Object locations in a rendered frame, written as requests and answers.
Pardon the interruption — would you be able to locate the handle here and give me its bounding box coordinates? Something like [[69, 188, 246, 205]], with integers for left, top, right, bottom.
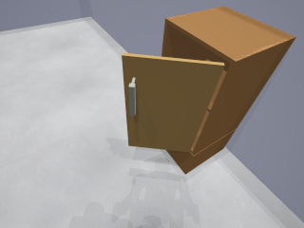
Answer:
[[128, 77, 136, 116]]

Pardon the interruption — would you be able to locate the cupboard door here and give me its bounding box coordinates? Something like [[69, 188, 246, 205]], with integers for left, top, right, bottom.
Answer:
[[122, 52, 225, 153]]

